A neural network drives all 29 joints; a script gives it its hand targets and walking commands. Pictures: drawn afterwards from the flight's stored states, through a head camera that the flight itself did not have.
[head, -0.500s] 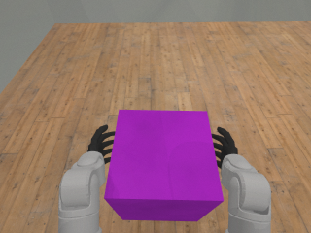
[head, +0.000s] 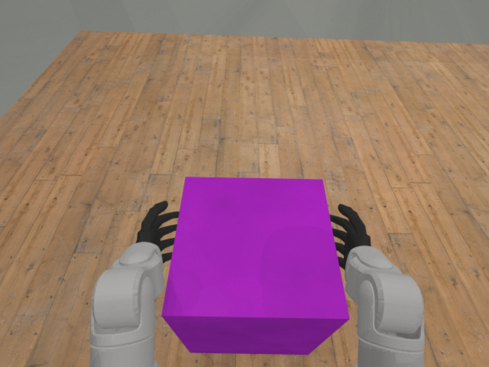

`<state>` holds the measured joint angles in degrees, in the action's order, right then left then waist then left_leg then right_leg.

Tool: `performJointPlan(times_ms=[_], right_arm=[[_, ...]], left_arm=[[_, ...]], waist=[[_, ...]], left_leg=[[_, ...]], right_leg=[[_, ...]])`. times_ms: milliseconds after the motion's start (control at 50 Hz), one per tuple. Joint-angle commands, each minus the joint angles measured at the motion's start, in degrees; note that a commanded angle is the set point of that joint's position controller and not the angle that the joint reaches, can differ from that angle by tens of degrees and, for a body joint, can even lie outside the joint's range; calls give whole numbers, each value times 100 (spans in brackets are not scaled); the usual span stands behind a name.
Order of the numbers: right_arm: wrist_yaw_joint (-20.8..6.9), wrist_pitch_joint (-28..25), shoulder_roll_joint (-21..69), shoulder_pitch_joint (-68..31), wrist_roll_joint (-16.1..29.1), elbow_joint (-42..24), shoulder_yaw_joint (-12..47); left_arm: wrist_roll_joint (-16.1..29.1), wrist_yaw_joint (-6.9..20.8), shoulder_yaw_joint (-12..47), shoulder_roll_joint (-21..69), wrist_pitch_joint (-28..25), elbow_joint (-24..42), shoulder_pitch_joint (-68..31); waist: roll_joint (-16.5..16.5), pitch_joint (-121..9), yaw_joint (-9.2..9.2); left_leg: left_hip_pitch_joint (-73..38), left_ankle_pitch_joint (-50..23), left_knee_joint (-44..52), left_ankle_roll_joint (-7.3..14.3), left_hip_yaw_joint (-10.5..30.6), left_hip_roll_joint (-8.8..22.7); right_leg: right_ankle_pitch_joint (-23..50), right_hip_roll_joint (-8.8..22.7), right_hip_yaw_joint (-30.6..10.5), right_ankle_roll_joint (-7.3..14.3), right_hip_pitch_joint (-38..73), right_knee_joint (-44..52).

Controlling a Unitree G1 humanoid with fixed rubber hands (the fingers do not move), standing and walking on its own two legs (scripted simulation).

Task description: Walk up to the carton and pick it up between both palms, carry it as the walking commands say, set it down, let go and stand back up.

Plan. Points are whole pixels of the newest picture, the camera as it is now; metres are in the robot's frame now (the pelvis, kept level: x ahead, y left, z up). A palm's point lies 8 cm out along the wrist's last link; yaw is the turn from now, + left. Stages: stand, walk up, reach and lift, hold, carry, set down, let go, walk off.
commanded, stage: carry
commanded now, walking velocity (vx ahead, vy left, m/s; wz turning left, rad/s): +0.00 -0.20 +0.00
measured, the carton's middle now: (251, 272) +0.27 +0.01 +0.01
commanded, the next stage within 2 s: none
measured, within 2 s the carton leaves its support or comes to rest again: neither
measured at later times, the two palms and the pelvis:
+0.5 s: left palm (243, 303) +0.20 +0.02 +0.07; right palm (465, 300) +0.22 -0.28 +0.08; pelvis -0.05 -0.14 +0.00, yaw +2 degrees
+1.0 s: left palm (366, 338) +0.16 -0.13 +0.09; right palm out of the picture +0.17 -0.43 +0.08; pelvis -0.10 -0.28 +0.00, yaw +2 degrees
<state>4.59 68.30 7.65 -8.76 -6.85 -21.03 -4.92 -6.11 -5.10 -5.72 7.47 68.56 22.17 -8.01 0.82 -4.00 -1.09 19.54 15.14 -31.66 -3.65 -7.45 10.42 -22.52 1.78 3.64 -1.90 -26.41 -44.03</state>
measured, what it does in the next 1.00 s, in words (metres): steps to the right: right foot, then left foot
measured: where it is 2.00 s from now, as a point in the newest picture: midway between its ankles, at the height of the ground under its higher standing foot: outside the picture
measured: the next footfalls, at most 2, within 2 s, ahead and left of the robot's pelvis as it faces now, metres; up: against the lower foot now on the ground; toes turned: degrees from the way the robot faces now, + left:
right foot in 0.06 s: +0.06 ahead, -0.17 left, +0.00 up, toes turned -6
left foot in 0.36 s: -0.03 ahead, -0.02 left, +0.00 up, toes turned +12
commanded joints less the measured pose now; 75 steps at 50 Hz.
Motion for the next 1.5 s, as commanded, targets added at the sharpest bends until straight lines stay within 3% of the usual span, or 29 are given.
performJointPlan(times_ms=[0, 20, 40, 60, 80, 100, 140, 280, 320, 340, 360, 380, 400, 440, 500, 580, 620, 640, 660, 680, 700, 740, 800, 920, 980, 1020, 1040, 1220, 1480], right_arm=[[-1382, 82, 4932, -2110, 2135, -163, 3900], [-1379, 94, 4922, -2030, 2093, -120, 3890], [-1376, 96, 4926, -2046, 2080, -124, 3891], [-1387, 106, 4906, -2058, 2060, -78, 3960], [-1422, 124, 5000, -2421, 2214, -100, 4064], [-1445, 71, 5218, -2606, 2335, -133, 4146], [-1473, -12, 5423, -2910, 2567, -378, 4309], [-1418, 6, 5145, -2557, 2578, -393, 4286], [-1441, 24, 5144, -2404, 2525, -229, 4224], [-1466, 33, 5150, -2360, 2502, -110, 4171], [-1500, 35, 5171, -2296, 2467, -18, 4103], [-1507, -69, 5189, -2093, 2311, 160, 3978], [-1526, -72, 5318, -2289, 2421, -47, 4050], [-1512, -67, 5303, -2345, 2374, -181, 3970], [-1447, -57, 5136, -2419, 2323, -335, 3935], [-1390, 64, 4958, -2133, 2178, -211, 3893], [-1377, 92, 4934, -2053, 2102, -114, 3893], [-1379, 92, 4925, -2051, 2092, -128, 3892], [-1368, 91, 4909, -2097, 2081, -163, 3904], [-1409, 145, 4967, -2303, 2171, -72, 4030], [-1430, 93, 5165, -2577, 2302, -94, 4128], [-1453, -5, 5490, -2967, 2559, -335, 4351], [-1425, -26, 5424, -3056, 2717, -501, 4406], [-1388, 63, 5245, -2593, 2548, -219, 4353], [-1413, 94, 5314, -2546, 2478, 29, 4248], [-1442, 29, 5351, -2556, 2366, 87, 4086], [-1441, 25, 5368, -2635, 2381, 81, 4053], [-1384, 119, 5366, -2712, 2276, 238, 3923], [-1422, 101, 5407, -2864, 2376, 140, 4029]], left_arm=[[2378, 1449, 4285, 5040, 64, 63, -2367], [2373, 1464, 4229, 4991, 81, -5, -2290], [2367, 1482, 4209, 5001, 84, -15, -2314], [2307, 1509, 4139, 4997, 92, -170, -2261], [2297, 1513, 4138, 5213, 33, -263, -2200], [2339, 1517, 4147, 5350, 7, -83, -2404], [2267, 1501, 4062, 5455, -69, 47, -2492], [2148, 1417, 4068, 5233, -92, 54, -2131], [2177, 1412, 4167, 5199, -62, 51, -2095], [2197, 1407, 4207, 5183, -47, 18, -2130], [2203, 1404, 4227, 5190, -40, 18, -2246], [2300, 1439, 4437, 5198, -22, 354, -2617], [2360, 1435, 4526, 5311, -32, 446, -2971], [2445, 1465, 4487, 5326, -65, 330, -2878], [2492, 1439, 4505, 5263, -53, 341, -2796], [2403, 1420, 4356, 5099, 57, 171, -2512], [2381, 1449, 4211, 5042, 97, -2, -2340], [2374, 1463, 4178, 5041, 99, -22, -2330], [2388, 1486, 4143, 5022, 112, -45, -2350], [2276, 1501, 4039, 5215, 53, -385, -2164], [2357, 1506, 4098, 5336, 14, -182, -2423], [2314, 1507, 4017, 5477, -78, 55, -2594], [2195, 1458, 3881, 5424, -129, 19, -2464], [2162, 1476, 3950, 5244, -55, -104, -2210], [2197, 1492, 3986, 5209, -15, -190, -2240], [2301, 1522, 4094, 5229, -16, -5, -2501], [2387, 1533, 4161, 5240, -13, 93, -2744], [2455, 1576, 4120, 5227, 93, -219, -2867], [2315, 1515, 4030, 5303, 50, -213, -2812]], waist=[[1328, -1341, 141], [1092, -1431, 145], [533, -1496, 125], [-1181, -1499, 111], [-2048, -1541, 40], [-1628, -1570, 46], [-996, -1519, 14], [-902, -1773, 12], [-738, -1863, 67], [-464, -1864, 124], [305, -1563, 188], [1997, -1012, 260], [1390, -886, 215], [417, -1009, 163], [984, -1125, 124], [1430, -1205, 209], [1214, -1389, 138], [691, -1504, 122], [-540, -1548, 140], [-2050, -1641, 76], [-1729, -1630, 101], [-1007, -1599, 48], [-935, -1610, 49], [-860, -1646, 53], [-532, -1582, 105], [131, -1199, 115], [217, -1083, 115], [-274, -1004, 108], [-249, -1244, 90]], left_leg=[[-1008, -2665, 341, 554, 470, 859], [-771, -2353, -4, 339, 321, 674], [-180, -1545, -565, 77, 186, 537], [1037, 849, -1383, -291, -162, -61], [1161, 2607, -2465, -258, -54, -351], [1191, 2649, -3105, -130, 292, -409], [1358, 1960, -3646, -65, 254, -461], [466, 1435, -1344, 224, 17, -658], [-320, 640, 136, 327, -128, -634], [-1122, -29, 979, 393, 157, -257], [-1884, 33, 1502, 628, 1475, 754], [-1700, -1182, 1658, 1448, 3029, 2223], [-1455, -2032, 1473, 1703, 2725, 2296], [-1089, -2012, 1249, 1265, 1622, 1653], [-1159, -2899, 798, 814, 605, 903], [-1117, -3031, 667, 718, 618, 957], [-893, -2411, 66, 394, 302, 611], [-345, -1711, -461, 111, 140, 448], [660, 407, -1097, -201, 76, 139], [1123, 2233, -1731, -348, -9, -328], [964, 2446, -2487, -240, 405, -282], [1030, 1806, -3016, -141, 465, -431], [1004, 1305, -2827, -54, 429, -456], [141, 1273, -628, 217, 362, -828], [-966, 72, 1018, 400, 370, -645], [-680, 362, 1001, 584, 1103, -106], [-394, 651, 1129, 591, 1061, -30], [-276, 703, 574, 468, 678, -492], [-251, 490, 687, 547, 781, -469]], right_leg=[[489, -241, 567, 21, 538, 1582], [855, -223, 598, 71, 1098, 2135], [1343, 249, 122, 101, 1739, 2517], [3111, 1488, -1314, 481, 2238, 2599], [4128, 1792, -1529, 1181, 1898, 2190], [4286, 1608, -1224, 1296, 1880, 1998], [3512, 1311, -735, 1276, 1713, 1968], [2590, 1247, -1050, 1451, 1750, 2150], [2483, 1103, -871, 1248, 1621, 2100], [2169, 973, -690, 985, 1070, 1847], [1598, 591, -481, 603, -148, 1086], [-275, -23, 200, 161, -1390, 125], [-500, -8, -363, 71, -1356, -1168], [77, 69, -683, 34, -1023, -1854], [158, -35, -109, -52, -634, -1002], [1, -169, 349, -24, 0, 532], [895, -240, 620, 42, 913, 2015], [1350, 130, 260, 20, 1691, 2482], [3177, 1191, -840, 91, 2299, 2502], [4411, 2020, -1818, 858, 2202, 2314], [4664, 1769, -1478, 1075, 2028, 2059], [3750, 1467, -924, 1023, 1850, 2061], [2694, 1298, -841, 998, 1869, 2170], [1800, 1454, -1390, 1069, 1858, 2528], [1514, 1244, -1162, 727, 1432, 2506], [1056, 713, -726, 317, 1085, 2391], [973, 606, -591, 322, 1207, 2247], [-13, 919, -1002, 361, 1137, 2971], [315, 866, -823, 458, 1323, 2772]])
